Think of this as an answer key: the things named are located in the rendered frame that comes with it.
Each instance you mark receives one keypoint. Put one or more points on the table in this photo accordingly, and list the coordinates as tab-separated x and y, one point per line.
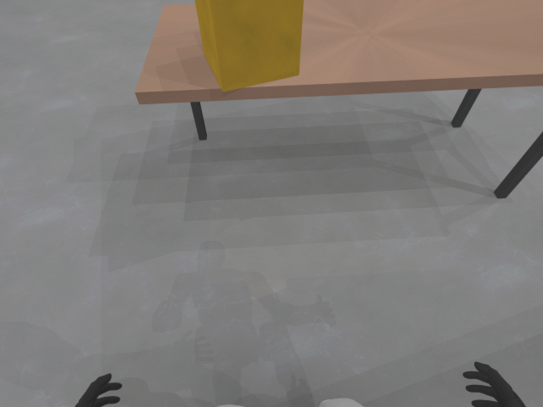
351	47

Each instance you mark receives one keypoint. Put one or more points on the carton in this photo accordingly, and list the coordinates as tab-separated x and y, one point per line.
249	42

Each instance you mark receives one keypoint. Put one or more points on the robot left hand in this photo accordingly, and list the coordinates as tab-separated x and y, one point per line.
100	386

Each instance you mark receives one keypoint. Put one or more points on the robot right hand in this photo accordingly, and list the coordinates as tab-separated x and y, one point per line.
499	390

